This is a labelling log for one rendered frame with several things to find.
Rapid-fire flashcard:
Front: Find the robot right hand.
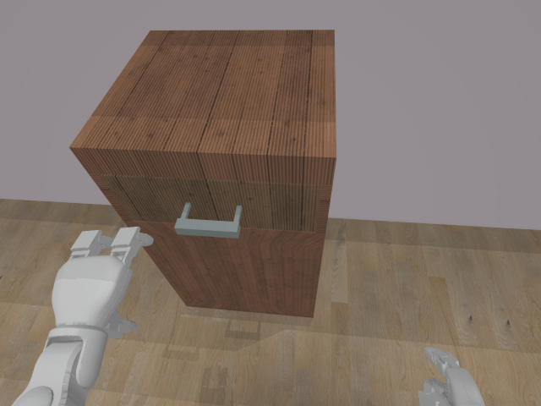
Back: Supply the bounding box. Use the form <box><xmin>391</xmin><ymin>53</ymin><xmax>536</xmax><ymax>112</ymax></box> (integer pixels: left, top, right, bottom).
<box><xmin>418</xmin><ymin>347</ymin><xmax>485</xmax><ymax>406</ymax></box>

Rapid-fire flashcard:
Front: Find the robot left hand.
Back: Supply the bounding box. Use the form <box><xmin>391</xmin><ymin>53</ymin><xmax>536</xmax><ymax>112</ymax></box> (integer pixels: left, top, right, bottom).
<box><xmin>52</xmin><ymin>227</ymin><xmax>154</xmax><ymax>339</ymax></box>

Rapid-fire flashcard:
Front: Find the drawer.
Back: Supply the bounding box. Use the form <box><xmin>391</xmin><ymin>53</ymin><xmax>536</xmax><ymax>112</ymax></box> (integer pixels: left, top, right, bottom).
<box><xmin>101</xmin><ymin>174</ymin><xmax>319</xmax><ymax>232</ymax></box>

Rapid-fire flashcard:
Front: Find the left robot forearm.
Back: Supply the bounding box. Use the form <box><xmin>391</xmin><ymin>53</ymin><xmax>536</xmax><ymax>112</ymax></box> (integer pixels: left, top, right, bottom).
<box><xmin>12</xmin><ymin>325</ymin><xmax>108</xmax><ymax>406</ymax></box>

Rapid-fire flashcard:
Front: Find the cabinet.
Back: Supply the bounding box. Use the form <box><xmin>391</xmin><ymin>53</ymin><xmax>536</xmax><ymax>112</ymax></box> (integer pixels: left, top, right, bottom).
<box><xmin>69</xmin><ymin>30</ymin><xmax>336</xmax><ymax>318</ymax></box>

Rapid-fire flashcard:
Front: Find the handle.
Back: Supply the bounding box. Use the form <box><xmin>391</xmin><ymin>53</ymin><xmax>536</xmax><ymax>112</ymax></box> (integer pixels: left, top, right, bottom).
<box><xmin>174</xmin><ymin>202</ymin><xmax>243</xmax><ymax>239</ymax></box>

